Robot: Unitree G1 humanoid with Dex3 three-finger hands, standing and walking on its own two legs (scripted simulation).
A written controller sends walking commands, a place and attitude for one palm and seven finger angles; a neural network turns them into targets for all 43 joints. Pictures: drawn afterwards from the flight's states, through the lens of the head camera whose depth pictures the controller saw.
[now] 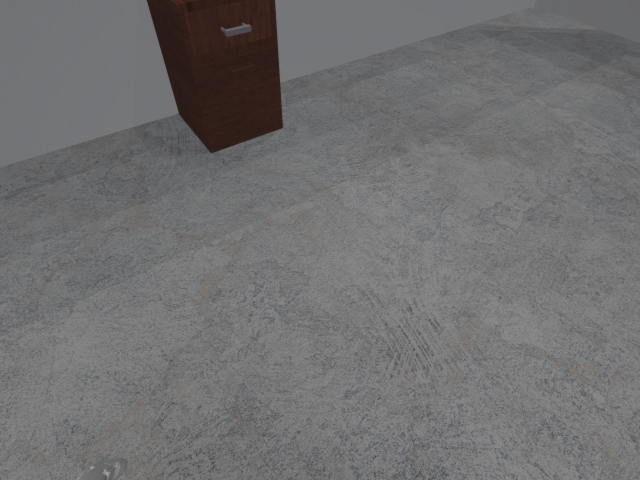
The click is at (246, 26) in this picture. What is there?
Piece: drawer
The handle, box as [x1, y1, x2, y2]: [220, 23, 251, 36]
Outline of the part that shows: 251,30 250,25 246,25 244,23 242,23 241,26 229,29 224,29 222,27 220,28 226,36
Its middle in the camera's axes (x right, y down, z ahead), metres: -0.37 -0.90 +1.66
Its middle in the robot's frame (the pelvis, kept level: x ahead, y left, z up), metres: +1.82 +0.45 -0.18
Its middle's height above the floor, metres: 0.58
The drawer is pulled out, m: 0.00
